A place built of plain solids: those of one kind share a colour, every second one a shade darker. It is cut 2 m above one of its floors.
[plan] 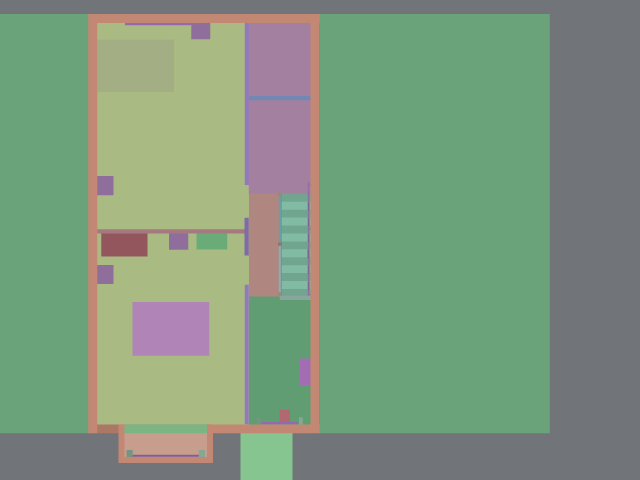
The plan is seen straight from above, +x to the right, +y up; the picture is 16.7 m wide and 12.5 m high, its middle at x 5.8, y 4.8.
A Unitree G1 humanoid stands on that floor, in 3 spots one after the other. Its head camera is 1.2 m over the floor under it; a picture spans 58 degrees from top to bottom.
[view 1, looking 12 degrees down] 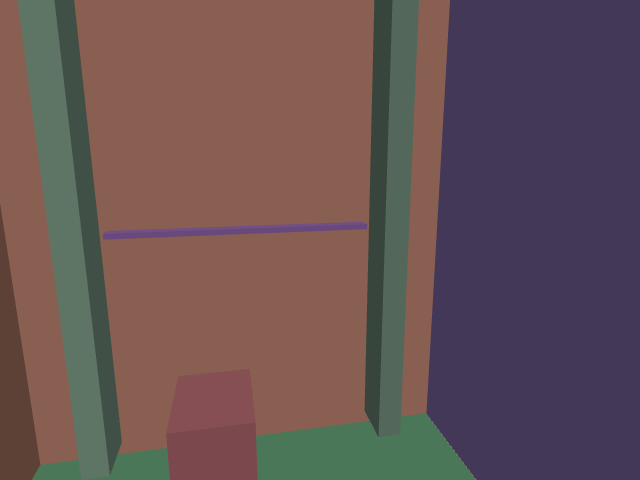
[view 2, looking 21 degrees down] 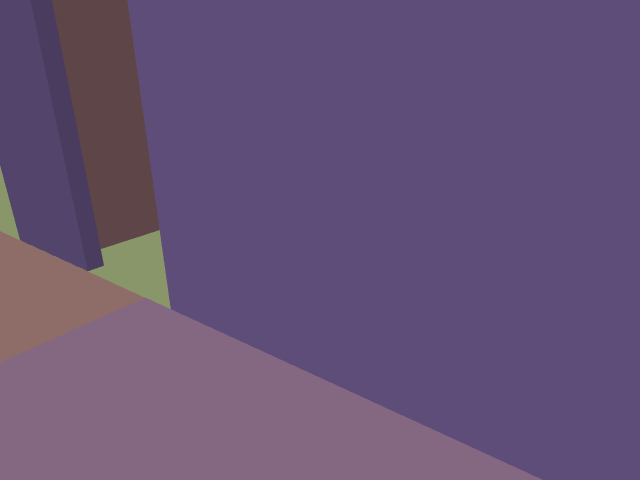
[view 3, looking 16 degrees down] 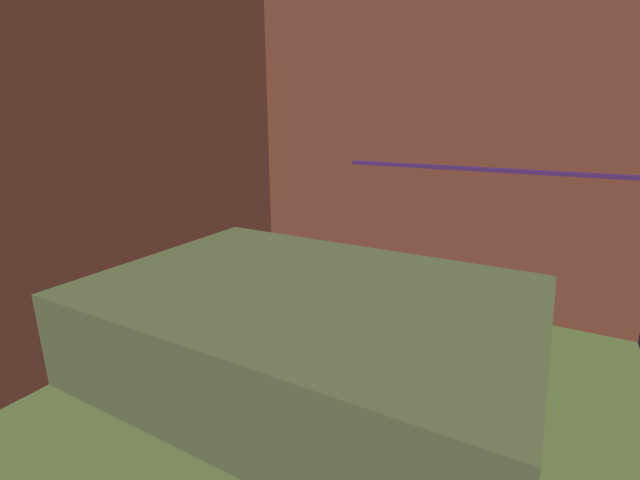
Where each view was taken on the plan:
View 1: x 4.80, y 1.65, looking -102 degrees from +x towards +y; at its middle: wall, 1.73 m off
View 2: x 5.18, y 8.09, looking -145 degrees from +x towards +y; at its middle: landing_wall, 1.61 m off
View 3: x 1.95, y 7.73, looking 119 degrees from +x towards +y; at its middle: bed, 2.72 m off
